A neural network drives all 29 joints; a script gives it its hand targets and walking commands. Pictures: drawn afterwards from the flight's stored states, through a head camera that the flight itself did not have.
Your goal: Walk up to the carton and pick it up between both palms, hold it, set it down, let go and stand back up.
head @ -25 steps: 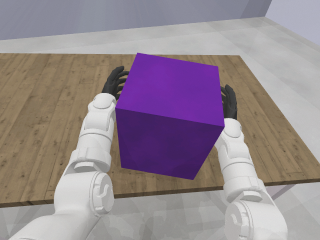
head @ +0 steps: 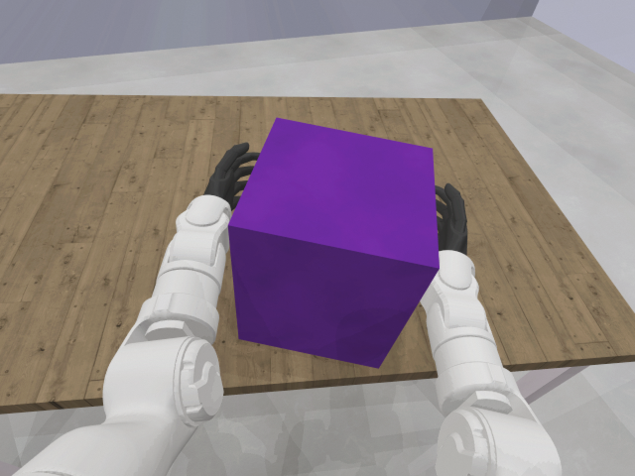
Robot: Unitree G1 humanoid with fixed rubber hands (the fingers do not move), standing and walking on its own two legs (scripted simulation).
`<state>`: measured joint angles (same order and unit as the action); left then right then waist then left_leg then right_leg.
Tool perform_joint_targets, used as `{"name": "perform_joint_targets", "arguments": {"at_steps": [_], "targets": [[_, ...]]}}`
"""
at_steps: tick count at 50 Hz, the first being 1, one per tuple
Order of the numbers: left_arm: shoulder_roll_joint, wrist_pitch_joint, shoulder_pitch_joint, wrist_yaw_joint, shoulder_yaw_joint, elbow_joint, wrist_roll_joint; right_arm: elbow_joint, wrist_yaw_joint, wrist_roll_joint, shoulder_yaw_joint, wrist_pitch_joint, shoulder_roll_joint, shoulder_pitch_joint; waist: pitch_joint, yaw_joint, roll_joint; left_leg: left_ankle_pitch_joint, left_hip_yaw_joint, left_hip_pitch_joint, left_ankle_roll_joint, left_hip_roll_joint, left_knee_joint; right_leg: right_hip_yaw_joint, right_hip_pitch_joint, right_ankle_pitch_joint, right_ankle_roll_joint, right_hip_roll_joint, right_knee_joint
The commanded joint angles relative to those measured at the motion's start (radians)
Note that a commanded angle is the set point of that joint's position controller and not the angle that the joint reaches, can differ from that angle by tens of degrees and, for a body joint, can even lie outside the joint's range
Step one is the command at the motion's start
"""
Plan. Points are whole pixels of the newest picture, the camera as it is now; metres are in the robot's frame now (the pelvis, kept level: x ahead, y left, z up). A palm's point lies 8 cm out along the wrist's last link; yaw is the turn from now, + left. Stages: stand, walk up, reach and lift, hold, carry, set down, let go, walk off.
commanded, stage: set down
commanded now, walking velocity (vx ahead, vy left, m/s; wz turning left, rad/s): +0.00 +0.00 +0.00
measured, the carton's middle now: (330, 249) +0.39 -0.04 +0.06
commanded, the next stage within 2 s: none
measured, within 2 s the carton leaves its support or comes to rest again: rests again in 0.26 s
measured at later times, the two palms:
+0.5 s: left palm (225, 210) +0.43 +0.10 +0.10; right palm (447, 258) +0.35 -0.19 +0.08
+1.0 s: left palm (221, 215) +0.43 +0.10 +0.09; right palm (444, 259) +0.35 -0.19 +0.08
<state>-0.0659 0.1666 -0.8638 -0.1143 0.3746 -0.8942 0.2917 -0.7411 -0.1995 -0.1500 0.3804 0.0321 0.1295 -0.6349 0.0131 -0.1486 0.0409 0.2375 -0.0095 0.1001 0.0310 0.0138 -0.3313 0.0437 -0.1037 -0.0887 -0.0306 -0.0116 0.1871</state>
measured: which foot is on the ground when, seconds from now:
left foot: down 0.00-1.00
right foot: down 0.00-1.00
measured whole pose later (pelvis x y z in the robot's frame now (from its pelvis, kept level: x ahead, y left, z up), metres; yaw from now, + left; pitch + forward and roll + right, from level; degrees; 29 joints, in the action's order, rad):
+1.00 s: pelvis -0.01 +0.00 +0.00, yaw +0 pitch +2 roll -2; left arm -0.06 0.04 -0.88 -0.14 0.46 -0.98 0.39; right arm -0.84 -0.17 -0.28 0.54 0.21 0.18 -0.65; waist 0.02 -0.13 0.06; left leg 0.22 -0.01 0.15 0.02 0.01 -0.34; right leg 0.05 -0.16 -0.08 -0.02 -0.01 0.19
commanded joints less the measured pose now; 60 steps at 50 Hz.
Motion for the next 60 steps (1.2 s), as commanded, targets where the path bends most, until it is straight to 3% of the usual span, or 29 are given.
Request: {"name": "perform_joint_targets", "arguments": {"at_steps": [1,4,9,12,14,21,23,30,32,35,38,44,49,52,54,60], "targets": [[0.578,-0.041,-0.514,-0.133,-0.282,0.052,-0.038,0.17,0.104,-0.012,-0.347,0.096,0.466,-0.667,-0.514,-0.014,-0.094,-0.496,0.068,-0.097,-0.103,0.009,-0.024,0.073,0.242,0.408,0.001,0.057,0.088],[0.588,-0.03,-0.492,-0.132,-0.281,0.022,-0.033,0.167,0.104,-0.017,-0.33,0.107,0.449,-0.685,-0.477,-0.01,-0.099,-0.514,0.064,-0.102,-0.111,0.0,-0.031,0.079,0.203,0.358,0.008,0.064,0.074],[0.602,-0.051,-0.501,-0.132,-0.298,0.04,-0.038,0.147,0.097,-0.028,-0.33,0.127,0.461,-0.647,-0.519,-0.025,-0.099,-0.537,0.064,-0.112,-0.118,0.002,-0.048,0.08,0.202,0.395,0.003,0.062,0.083],[0.612,-0.062,-0.478,-0.121,-0.292,0.043,-0.017,0.14,0.1,-0.021,-0.343,0.149,0.478,-0.63,-0.52,-0.005,-0.131,-0.562,0.066,-0.118,-0.121,0.003,-0.055,0.079,0.201,0.398,0.015,0.063,0.083],[0.613,-0.063,-0.456,-0.118,-0.291,0.027,-0.015,0.147,0.1,-0.022,-0.349,0.166,0.469,-0.648,-0.52,-0.001,-0.113,-0.555,0.063,-0.094,-0.117,0.002,-0.054,0.082,0.203,0.4,0.011,0.064,0.083],[0.578,-0.08,-0.49,-0.132,-0.224,-0.05,0.012,0.095,0.096,-0.079,-0.281,0.158,0.476,-0.631,-0.449,-0.002,-0.064,-0.309,0.081,0.021,-0.075,0.008,0.02,0.074,0.227,0.312,-0.004,0.044,0.077],[0.586,-0.093,-0.494,-0.128,-0.227,-0.048,0.018,0.072,0.099,-0.087,-0.264,0.165,0.482,-0.613,-0.461,-0.005,-0.093,-0.334,0.08,-0.003,-0.084,0.006,0.013,0.077,0.211,0.316,0.003,0.043,0.077],[0.573,-0.109,-0.479,-0.131,-0.183,-0.106,0.048,0.029,0.098,-0.122,-0.224,0.183,0.478,-0.606,-0.418,0.001,-0.094,-0.308,0.082,0.018,-0.083,0.002,0.019,0.078,0.204,0.283,0.003,0.042,0.073],[0.583,-0.111,-0.472,-0.129,-0.19,-0.093,0.053,0.018,0.099,-0.127,-0.219,0.191,0.48,-0.585,-0.426,-0.001,-0.106,-0.355,0.078,-0.014,-0.091,-0.002,0.006,0.086,0.186,0.289,0.008,0.049,0.07],[0.586,-0.111,-0.444,-0.129,-0.173,-0.103,0.065,-0.004,0.102,-0.132,-0.213,0.2,0.473,-0.56,-0.398,-0.004,-0.095,-0.386,0.076,-0.024,-0.094,-0.004,0.001,0.089,0.183,0.286,0.006,0.054,0.061],[0.566,-0.117,-0.443,-0.133,-0.159,-0.101,0.075,0.006,0.104,-0.141,-0.205,0.208,0.482,-0.555,-0.403,0.006,-0.085,-0.333,0.084,0.007,-0.083,0.003,0.015,0.083,0.187,0.283,0.0,0.044,0.066],[0.583,-0.129,-0.46,-0.116,-0.174,-0.113,0.086,-0.051,0.108,-0.174,-0.144,0.225,0.465,-0.546,-0.379,-0.01,-0.141,-0.349,0.071,-0.038,-0.108,-0.015,0.004,0.1,0.102,0.205,0.014,0.055,0.056],[0.561,-0.119,-0.419,-0.129,-0.139,-0.121,0.106,-0.066,0.104,-0.189,-0.132,0.226,0.461,-0.505,-0.338,-0.008,-0.113,-0.332,0.076,-0.022,-0.099,-0.009,0.014,0.101,0.118,0.219,0.002,0.052,0.052],[0.561,-0.131,-0.433,-0.125,-0.145,-0.11,0.113,-0.082,0.109,-0.19,-0.13,0.236,0.46,-0.504,-0.347,-0.002,-0.126,-0.352,0.075,-0.027,-0.105,-0.014,0.014,0.105,0.105,0.208,0.005,0.053,0.054],[0.557,-0.134,-0.423,-0.127,-0.141,-0.116,0.114,-0.095,0.109,-0.201,-0.113,0.238,0.456,-0.484,-0.328,-0.013,-0.12,-0.339,0.073,-0.033,-0.105,-0.013,0.013,0.104,0.095,0.199,0.002,0.05,0.048],[0.527,-0.137,-0.428,-0.126,-0.099,-0.121,0.136,-0.112,0.115,-0.232,-0.081,0.231,0.454,-0.462,-0.271,0.001,-0.107,-0.237,0.08,0.018,-0.085,-0.013,0.046,0.103,0.106,0.134,-0.004,0.045,0.046]]}}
